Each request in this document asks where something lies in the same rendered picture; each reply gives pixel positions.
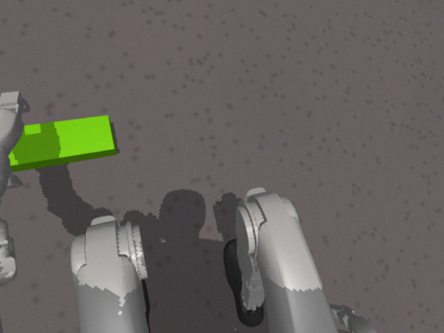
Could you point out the left robot arm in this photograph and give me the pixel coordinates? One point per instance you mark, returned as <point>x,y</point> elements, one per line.
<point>8,269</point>

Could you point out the carton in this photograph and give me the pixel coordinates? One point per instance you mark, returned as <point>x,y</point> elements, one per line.
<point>61,142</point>

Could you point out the right robot hand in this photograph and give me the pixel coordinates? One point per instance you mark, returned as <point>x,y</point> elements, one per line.
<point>347,317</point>

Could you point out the right robot foot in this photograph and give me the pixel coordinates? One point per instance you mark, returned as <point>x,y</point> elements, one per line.
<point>247,317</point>

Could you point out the left robot hand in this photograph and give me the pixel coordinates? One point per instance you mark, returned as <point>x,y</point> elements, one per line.
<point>12,107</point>

